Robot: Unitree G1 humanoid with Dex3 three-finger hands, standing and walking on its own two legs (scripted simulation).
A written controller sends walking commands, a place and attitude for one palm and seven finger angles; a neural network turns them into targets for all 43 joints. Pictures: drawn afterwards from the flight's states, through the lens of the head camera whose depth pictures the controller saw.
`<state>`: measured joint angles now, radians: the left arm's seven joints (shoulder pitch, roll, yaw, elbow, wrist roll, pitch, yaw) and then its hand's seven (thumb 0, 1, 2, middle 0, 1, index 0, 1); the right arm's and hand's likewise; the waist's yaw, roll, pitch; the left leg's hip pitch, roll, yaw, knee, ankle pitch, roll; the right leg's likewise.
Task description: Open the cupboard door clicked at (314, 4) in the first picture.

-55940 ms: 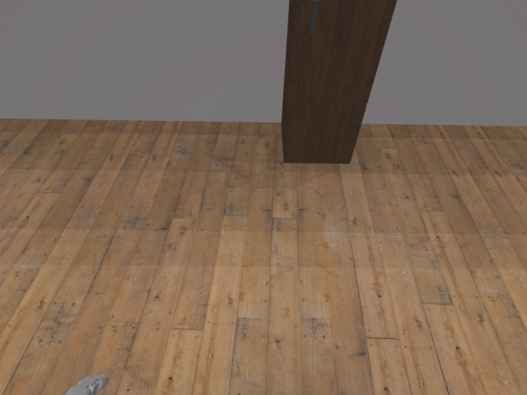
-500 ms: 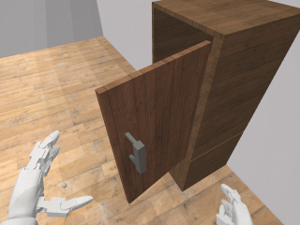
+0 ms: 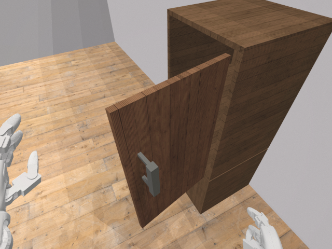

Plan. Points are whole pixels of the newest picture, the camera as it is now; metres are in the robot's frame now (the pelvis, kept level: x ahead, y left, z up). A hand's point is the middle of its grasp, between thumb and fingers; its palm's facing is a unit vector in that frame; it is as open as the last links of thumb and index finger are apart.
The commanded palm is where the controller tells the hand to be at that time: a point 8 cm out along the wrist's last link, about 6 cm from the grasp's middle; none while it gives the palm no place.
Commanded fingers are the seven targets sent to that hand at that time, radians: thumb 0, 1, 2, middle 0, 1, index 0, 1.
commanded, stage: draw the hand back to the body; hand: left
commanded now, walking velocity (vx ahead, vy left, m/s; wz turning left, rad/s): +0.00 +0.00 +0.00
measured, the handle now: (148, 174) +0.29 +0.09 +0.03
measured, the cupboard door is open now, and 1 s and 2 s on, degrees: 100 100 100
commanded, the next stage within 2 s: step back with the hand held close in 0.30 s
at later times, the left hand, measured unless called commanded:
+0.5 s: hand (40, 178) +0.18 +0.25 +0.17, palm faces +0.47 -0.78 -0.41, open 7.4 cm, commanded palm +0.13 +0.28 +0.17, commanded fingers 0.00 0.90 0.90 -0.20 -0.30 -0.20 -0.30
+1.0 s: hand (14, 207) +0.13 +0.27 +0.16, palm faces +0.40 -0.76 -0.50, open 7.4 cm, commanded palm +0.07 +0.31 +0.17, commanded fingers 0.00 0.90 0.90 -0.20 -0.30 -0.20 -0.30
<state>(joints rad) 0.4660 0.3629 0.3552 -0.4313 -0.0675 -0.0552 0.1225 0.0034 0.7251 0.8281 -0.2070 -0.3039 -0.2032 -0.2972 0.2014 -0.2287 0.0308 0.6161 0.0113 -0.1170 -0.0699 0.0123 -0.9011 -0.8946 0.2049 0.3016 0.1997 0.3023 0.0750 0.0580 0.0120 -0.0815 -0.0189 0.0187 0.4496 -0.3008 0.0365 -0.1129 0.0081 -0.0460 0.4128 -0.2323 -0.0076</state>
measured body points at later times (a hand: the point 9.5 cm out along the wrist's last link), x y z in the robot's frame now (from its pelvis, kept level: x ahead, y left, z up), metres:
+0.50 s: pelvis -0.01 -0.02 +0.00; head -0.03 -0.04 +0.45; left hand +0.15 +0.29 +0.19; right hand +0.18 -0.23 -0.08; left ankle -0.03 +0.09 -0.74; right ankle +0.00 -0.12 -0.74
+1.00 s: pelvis -0.08 +0.01 -0.01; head -0.07 +0.02 +0.44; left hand +0.10 +0.31 +0.19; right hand +0.10 -0.24 -0.08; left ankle -0.03 +0.09 -0.74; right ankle +0.00 -0.12 -0.74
